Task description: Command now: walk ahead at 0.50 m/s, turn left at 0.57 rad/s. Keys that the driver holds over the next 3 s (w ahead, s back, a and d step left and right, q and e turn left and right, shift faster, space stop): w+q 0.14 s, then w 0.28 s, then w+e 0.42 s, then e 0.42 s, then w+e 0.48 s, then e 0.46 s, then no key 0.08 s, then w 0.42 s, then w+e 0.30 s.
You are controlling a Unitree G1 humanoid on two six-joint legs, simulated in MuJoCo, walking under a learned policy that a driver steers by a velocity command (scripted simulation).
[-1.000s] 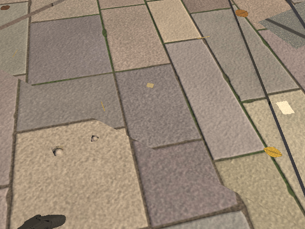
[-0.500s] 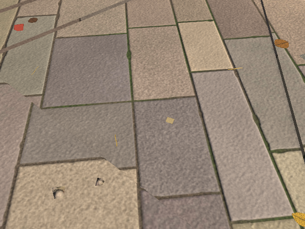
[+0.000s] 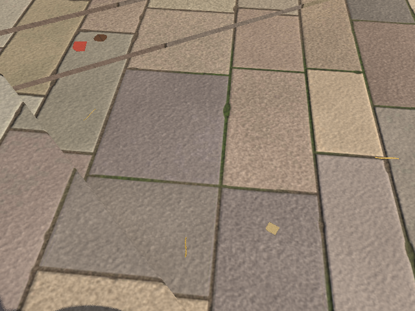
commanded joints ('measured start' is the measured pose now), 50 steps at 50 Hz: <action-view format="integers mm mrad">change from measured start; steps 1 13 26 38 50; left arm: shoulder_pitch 59 291 422 303 -7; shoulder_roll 118 103 172 75 68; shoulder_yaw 34 49 66 76 79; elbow -55 47 185 114 -9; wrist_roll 3 -21 -19 -11 7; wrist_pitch -26 -82 -34 49 69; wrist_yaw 6 0 16 -1 -28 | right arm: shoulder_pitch -66 -127 -468 -129 33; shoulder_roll -177 -74 -40 -44 -57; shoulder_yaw -42 -3 39 7 3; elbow -105 -123 -208 -7 52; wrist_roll -11 -18 -26 3 -19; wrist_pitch -5 37 -8 -84 -71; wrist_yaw -14 27 29 -21 -61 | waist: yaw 71 77 129 104 33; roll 109 -48 -73 91 79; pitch -30 9 66 22 55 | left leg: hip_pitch -154 -604 -484 -72 -5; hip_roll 227 153 160 401 432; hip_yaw -215 18 198 79 261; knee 24 785 168 -227 122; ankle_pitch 525 110 173 397 404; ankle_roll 103 -50 -1 84 32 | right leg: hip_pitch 280 518 679 95 -72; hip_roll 93 -180 -178 -18 -3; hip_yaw -53 138 18 36 -12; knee -91 -545 -517 255 -54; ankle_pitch -181 195 336 -166 344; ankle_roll -13 -208 -225 -94 -104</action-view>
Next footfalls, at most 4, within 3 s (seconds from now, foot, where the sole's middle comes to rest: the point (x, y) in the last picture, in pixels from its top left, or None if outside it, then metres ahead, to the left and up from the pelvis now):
0.06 right None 0.17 -0.12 -0.77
0.58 left None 0.44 0.14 -0.77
1.20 right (221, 261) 0.70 -0.08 -0.90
1.66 left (161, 224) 0.87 0.14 -0.90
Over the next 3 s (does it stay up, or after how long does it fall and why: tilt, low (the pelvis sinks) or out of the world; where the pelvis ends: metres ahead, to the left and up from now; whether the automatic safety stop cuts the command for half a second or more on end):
stays up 1.02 -0.24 -0.14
